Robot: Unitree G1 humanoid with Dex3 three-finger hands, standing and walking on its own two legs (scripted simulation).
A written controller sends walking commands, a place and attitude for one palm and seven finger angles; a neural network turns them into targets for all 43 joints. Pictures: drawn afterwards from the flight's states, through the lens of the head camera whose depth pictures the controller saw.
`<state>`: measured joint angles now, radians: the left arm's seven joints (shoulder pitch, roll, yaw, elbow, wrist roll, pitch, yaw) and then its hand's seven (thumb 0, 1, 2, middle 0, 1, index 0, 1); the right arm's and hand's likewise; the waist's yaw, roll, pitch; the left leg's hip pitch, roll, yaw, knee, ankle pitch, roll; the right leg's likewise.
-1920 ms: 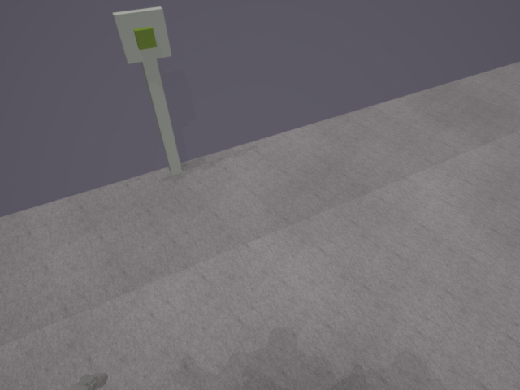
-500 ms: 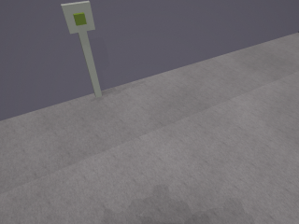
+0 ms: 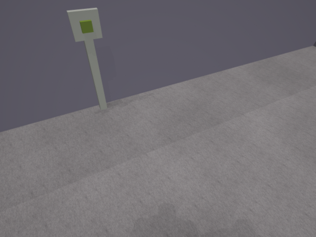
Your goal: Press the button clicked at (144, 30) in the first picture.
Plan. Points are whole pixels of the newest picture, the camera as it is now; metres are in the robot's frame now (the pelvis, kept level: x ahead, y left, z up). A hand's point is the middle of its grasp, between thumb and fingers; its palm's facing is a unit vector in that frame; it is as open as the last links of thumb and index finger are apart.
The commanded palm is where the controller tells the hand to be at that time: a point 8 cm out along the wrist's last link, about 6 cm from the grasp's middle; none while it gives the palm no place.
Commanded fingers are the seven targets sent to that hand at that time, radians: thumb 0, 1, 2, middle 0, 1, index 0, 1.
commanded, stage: walk to a spot facing it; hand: left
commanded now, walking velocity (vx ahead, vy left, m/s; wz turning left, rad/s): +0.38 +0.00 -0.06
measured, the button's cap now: (86, 26) +1.28 +0.54 -0.01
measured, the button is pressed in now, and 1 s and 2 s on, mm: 0 0 0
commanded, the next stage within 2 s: turn to face it in 1.28 s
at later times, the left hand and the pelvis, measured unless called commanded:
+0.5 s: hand (124, 182) +0.34 +0.14 -0.18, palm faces -0.10 -0.98 -0.17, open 7.4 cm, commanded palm none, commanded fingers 0.00 0.90 0.90 -0.20 -0.30 -0.20 -0.30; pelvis +0.20 -0.02 -0.03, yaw -4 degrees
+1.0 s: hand (114, 174) +0.37 +0.18 -0.19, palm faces +0.03 -0.99 -0.12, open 7.4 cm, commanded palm none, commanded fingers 0.00 0.90 0.90 -0.20 -0.30 -0.20 -0.30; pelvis +0.42 +0.02 -0.01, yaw -3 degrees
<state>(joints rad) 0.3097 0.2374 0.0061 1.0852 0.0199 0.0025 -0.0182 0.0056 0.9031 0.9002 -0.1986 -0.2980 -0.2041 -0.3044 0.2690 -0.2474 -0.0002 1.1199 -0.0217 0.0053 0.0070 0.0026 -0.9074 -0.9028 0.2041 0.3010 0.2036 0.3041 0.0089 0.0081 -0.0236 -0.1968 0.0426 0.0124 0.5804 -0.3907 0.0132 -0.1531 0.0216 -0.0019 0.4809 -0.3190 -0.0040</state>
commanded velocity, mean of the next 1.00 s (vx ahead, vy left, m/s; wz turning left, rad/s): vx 0.38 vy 0.00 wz -0.03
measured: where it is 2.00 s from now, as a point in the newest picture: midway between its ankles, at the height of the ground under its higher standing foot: (171, 171)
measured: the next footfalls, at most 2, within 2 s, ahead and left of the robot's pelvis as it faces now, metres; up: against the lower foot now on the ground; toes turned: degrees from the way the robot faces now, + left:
right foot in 0.44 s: +0.33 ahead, -0.12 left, +0.00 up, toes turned -13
left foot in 0.90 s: +0.50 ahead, +0.11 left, +0.00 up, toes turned +8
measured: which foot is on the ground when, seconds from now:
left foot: down 0.00-0.46, up 0.48-0.88, down 0.90-1.00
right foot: down 0.00-0.06, up 0.08-0.42, down 0.44-0.92, up 0.94-1.00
